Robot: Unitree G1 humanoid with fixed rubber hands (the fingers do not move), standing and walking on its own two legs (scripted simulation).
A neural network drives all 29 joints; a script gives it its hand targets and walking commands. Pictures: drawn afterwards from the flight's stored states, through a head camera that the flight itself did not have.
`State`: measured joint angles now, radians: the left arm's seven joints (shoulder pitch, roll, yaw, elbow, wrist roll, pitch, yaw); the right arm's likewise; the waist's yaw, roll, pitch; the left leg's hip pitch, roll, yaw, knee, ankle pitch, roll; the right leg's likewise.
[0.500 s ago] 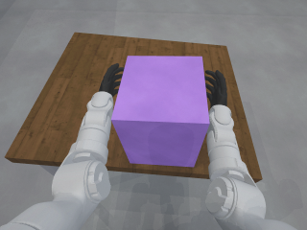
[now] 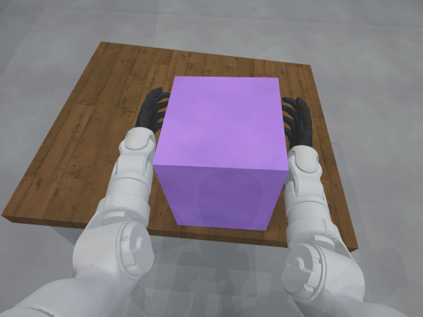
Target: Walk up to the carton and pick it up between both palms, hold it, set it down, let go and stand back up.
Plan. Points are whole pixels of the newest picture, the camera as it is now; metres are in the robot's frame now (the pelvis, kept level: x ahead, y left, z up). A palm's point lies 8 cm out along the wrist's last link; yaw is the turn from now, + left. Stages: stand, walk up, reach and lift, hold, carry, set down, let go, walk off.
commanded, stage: set down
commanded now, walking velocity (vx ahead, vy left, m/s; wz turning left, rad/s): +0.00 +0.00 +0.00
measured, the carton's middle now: (223, 158) +0.40 -0.03 +0.03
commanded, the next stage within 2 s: none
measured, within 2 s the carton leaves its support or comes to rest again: rests again in 0.68 s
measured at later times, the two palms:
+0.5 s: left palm (147, 128) +0.43 +0.13 +0.08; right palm (299, 141) +0.40 -0.17 +0.10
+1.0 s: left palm (146, 140) +0.43 +0.13 +0.05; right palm (300, 152) +0.40 -0.18 +0.06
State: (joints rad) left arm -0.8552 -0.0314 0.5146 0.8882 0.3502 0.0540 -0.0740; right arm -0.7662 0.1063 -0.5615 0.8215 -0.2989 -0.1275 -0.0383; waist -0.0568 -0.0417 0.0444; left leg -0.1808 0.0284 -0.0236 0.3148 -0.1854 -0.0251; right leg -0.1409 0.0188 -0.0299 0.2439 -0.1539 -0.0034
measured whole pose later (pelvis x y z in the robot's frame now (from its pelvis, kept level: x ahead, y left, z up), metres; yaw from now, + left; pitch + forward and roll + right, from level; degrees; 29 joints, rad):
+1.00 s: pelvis +0.00 +0.00 -0.01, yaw -3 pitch +14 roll +0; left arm -0.87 0.11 0.28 1.26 0.10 -0.21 0.11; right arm -0.80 -0.11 -0.07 1.11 0.06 -0.20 -0.13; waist -0.05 -0.01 -0.14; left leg -0.42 0.03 0.03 0.37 -0.19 -0.02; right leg -0.42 0.02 0.02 0.35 -0.16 0.00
